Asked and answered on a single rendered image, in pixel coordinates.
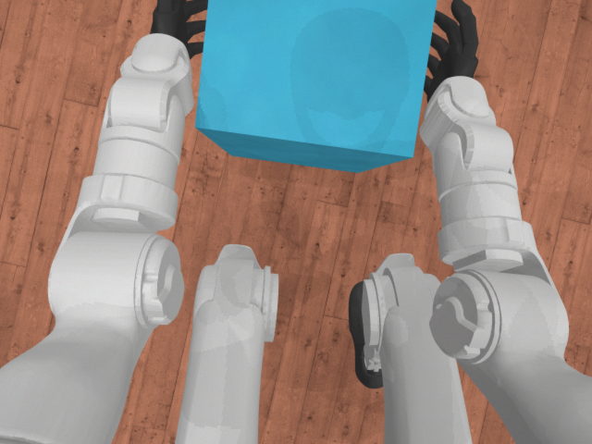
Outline right robot forearm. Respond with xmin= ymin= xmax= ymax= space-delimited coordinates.
xmin=419 ymin=76 xmax=569 ymax=323

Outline robot right thigh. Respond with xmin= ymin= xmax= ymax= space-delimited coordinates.
xmin=362 ymin=266 xmax=473 ymax=444

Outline robot thigh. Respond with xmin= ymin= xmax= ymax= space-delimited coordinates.
xmin=175 ymin=258 xmax=278 ymax=444
xmin=362 ymin=266 xmax=473 ymax=444

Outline carton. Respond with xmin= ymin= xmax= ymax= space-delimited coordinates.
xmin=195 ymin=0 xmax=437 ymax=173

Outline left robot forearm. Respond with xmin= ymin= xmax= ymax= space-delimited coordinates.
xmin=48 ymin=33 xmax=194 ymax=313

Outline robot left thigh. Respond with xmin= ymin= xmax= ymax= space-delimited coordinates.
xmin=175 ymin=258 xmax=278 ymax=444

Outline robot right hand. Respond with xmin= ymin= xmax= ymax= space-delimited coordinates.
xmin=424 ymin=0 xmax=479 ymax=103

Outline robot left hand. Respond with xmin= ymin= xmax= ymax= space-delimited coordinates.
xmin=150 ymin=0 xmax=208 ymax=60

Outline robot right upper arm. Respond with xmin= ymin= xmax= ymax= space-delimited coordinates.
xmin=429 ymin=269 xmax=592 ymax=444

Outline robot left upper arm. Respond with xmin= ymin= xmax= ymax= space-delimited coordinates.
xmin=0 ymin=231 xmax=185 ymax=444

